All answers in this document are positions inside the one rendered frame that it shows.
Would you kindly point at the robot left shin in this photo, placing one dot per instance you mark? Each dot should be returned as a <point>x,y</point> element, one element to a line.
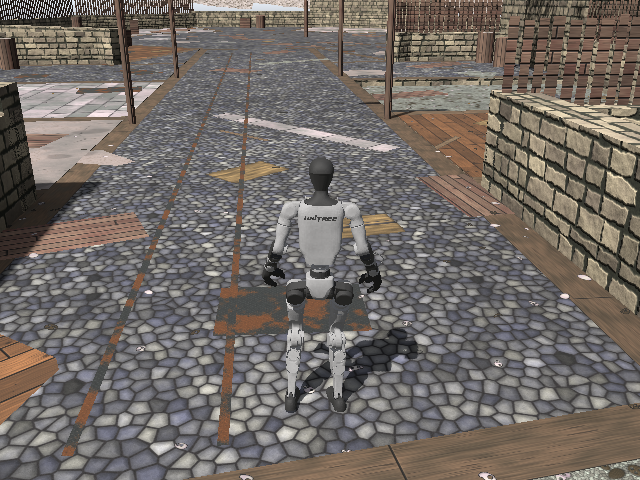
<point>293,356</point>

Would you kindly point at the left robot hand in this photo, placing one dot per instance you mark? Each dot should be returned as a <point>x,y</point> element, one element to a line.
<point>266,276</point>

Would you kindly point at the left robot forearm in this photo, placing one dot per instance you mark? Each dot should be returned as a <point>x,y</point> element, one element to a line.
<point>272,260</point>

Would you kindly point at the robot right thigh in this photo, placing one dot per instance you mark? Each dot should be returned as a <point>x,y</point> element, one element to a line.
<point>339,308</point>

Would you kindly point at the right robot forearm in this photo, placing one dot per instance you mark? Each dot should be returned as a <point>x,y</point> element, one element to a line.
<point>370,262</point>

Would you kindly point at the right robot hand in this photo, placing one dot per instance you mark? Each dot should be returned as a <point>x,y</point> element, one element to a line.
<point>367,278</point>

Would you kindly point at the robot right upper arm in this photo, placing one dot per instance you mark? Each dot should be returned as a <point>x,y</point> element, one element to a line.
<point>352,212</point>

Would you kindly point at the robot left upper arm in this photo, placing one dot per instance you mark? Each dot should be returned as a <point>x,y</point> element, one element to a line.
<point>289,211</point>

